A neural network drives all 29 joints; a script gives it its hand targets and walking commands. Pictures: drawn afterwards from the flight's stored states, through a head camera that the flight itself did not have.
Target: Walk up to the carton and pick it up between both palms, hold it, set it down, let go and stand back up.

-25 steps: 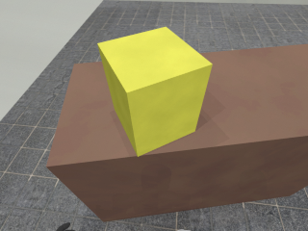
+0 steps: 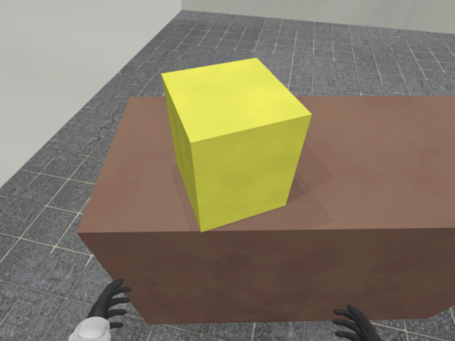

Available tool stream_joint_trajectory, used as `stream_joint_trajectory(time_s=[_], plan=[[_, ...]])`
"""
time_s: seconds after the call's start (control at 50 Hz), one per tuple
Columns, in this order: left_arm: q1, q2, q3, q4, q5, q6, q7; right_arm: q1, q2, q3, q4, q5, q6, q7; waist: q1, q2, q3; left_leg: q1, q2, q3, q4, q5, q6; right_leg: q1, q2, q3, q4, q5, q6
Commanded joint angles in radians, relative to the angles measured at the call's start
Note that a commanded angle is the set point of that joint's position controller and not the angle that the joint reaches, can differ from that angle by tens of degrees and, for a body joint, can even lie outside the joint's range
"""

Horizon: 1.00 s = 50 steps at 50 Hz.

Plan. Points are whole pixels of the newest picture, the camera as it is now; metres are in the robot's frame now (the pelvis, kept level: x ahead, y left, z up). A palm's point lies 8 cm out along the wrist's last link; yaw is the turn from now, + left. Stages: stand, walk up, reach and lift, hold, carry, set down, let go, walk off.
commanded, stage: reach and lift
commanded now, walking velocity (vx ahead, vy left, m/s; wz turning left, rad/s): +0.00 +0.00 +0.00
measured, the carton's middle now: (228, 145) +0.47 -0.01 +0.09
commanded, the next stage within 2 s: none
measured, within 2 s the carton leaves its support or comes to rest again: neither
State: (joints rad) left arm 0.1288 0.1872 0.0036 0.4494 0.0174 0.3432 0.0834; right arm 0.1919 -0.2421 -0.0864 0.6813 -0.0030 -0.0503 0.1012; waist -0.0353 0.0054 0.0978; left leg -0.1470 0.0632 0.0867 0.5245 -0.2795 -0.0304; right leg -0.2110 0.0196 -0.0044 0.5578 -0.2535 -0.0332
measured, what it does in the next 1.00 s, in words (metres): stands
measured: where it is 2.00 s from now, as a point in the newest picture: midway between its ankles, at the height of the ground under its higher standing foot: outside the picture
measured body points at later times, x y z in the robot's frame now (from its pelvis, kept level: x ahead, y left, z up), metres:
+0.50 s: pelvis +0.02 -0.01 +0.01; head +0.02 -0.01 +0.46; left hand +0.19 +0.20 -0.04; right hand +0.18 -0.26 -0.05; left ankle +0.01 +0.14 -0.73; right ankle +0.04 -0.10 -0.73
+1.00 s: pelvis +0.04 +0.00 +0.01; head +0.03 +0.01 +0.46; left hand +0.22 +0.18 +0.01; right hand +0.23 -0.27 +0.00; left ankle +0.01 +0.14 -0.73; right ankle +0.04 -0.10 -0.73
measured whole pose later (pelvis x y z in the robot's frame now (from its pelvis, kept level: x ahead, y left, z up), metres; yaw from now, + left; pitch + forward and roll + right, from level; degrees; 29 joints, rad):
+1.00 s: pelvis +0.04 +0.00 +0.01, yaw +1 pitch -1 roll +0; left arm 0.43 -0.04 -0.08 -0.08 0.08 0.15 0.26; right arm 0.29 -0.48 0.03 0.44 0.41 -0.20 0.27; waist 0.02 -0.02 -0.01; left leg -0.10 0.08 0.07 0.36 -0.23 -0.05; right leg -0.14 0.04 -0.02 0.36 -0.20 -0.05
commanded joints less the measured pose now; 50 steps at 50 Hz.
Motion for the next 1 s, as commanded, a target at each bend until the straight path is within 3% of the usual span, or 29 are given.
stream_joint_trajectory(time_s=[0.0,0.18,0.4,0.76,0.98], plan=[[-0.128,0.127,0.056,-0.185,-0.011,-0.067,0.019,-0.057,-0.124,-0.030,-0.210,0.007,-0.024,0.001,0.013,-0.060,-0.114,-0.032,-0.045,0.019,-0.163,-0.064,0.042,0.050,-0.032,0.058,-0.191,0.049,0.016],[-0.024,0.091,0.047,-0.246,-0.039,-0.162,0.043,0.011,-0.153,-0.033,-0.332,0.033,-0.049,0.013,0.031,-0.101,-0.132,-0.002,-0.049,0.015,-0.217,-0.020,0.046,0.073,-0.041,0.074,-0.249,0.059,0.021],[0.063,0.012,0.013,-0.380,-0.016,-0.237,0.089,0.044,-0.221,-0.013,-0.336,0.135,-0.099,0.055,0.041,-0.086,-0.145,0.026,-0.049,-0.005,-0.240,0.042,0.037,0.094,-0.035,0.070,-0.263,0.157,0.005],[0.246,-0.167,-0.065,-0.650,0.053,-0.254,0.143,0.067,-0.421,-0.007,-0.362,0.339,-0.181,0.140,0.046,-0.083,-0.178,0.126,-0.045,-0.052,-0.192,0.358,-0.005,0.071,0.027,0.021,-0.257,0.396,-0.051],[0.220,-0.244,-0.095,-0.757,0.069,-0.240,0.187,-0.005,-0.500,0.004,-0.388,0.444,-0.201,0.174,0.065,-0.096,-0.201,0.109,-0.045,-0.061,-0.170,0.342,0.001,0.024,0.033,0.027,-0.246,0.358,-0.069]])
